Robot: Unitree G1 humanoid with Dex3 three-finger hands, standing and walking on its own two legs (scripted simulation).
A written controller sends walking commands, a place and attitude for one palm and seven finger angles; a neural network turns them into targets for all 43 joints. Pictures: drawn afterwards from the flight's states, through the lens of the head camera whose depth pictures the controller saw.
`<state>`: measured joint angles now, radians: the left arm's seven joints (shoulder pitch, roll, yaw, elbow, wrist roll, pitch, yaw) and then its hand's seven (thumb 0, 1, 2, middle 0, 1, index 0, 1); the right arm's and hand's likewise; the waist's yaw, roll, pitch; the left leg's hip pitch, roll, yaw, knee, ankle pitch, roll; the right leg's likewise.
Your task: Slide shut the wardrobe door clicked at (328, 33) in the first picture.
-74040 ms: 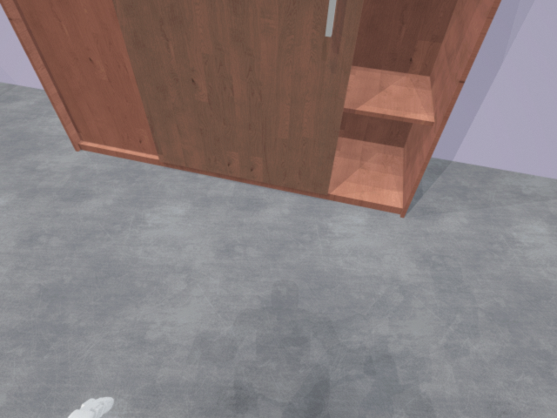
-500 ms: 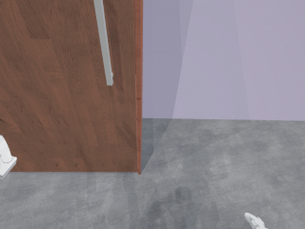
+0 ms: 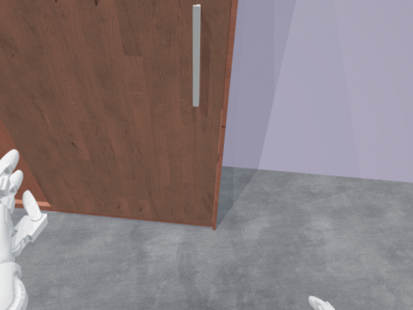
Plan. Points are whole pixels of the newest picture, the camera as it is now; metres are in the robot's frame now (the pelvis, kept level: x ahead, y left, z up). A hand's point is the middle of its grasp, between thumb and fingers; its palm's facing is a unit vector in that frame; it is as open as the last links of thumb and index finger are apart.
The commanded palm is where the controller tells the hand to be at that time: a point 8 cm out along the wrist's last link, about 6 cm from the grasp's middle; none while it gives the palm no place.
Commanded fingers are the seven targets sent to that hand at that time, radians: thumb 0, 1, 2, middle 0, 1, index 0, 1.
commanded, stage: stop stepping back and stand still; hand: left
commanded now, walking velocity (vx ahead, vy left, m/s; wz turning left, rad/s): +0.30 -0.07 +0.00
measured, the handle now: (197, 59) +0.79 +0.13 +0.20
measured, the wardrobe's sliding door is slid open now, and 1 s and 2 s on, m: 0.00 0.00 0.00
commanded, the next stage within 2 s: let the arm hang, fingers relaxed in 0.66 s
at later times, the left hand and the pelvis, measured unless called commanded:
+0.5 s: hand (50, 226) +0.18 +0.26 +0.15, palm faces +0.46 -0.76 -0.45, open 7.4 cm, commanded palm +0.13 +0.30 +0.17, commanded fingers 0.00 0.90 0.90 -0.20 -0.30 -0.20 -0.30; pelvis -0.03 +0.00 -0.02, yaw -2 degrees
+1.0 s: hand out of the picture +0.12 +0.20 -0.14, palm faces -0.06 -0.96 -0.26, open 7.4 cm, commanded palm none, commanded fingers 0.00 0.90 0.90 -0.20 -0.30 -0.20 -0.30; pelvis -0.01 +0.01 -0.01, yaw -2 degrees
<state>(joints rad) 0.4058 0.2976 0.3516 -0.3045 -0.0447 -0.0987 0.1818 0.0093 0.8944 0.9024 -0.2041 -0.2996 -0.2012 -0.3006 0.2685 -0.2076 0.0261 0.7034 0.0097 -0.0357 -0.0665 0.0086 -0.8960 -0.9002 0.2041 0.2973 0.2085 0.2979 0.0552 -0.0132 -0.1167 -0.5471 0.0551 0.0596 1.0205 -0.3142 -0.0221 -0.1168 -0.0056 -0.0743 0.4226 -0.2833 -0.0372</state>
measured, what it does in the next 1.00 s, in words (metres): steps on the spot: left foot, then right foot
